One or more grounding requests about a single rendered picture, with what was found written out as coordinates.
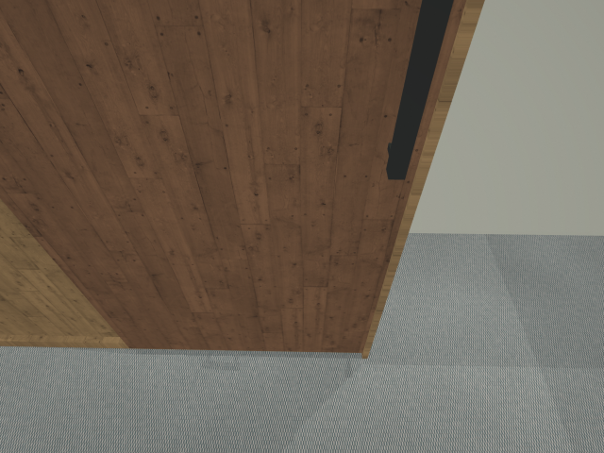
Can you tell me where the wardrobe door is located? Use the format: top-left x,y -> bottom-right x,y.
0,198 -> 119,337
0,0 -> 466,353

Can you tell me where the handle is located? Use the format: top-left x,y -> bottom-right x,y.
386,0 -> 454,180

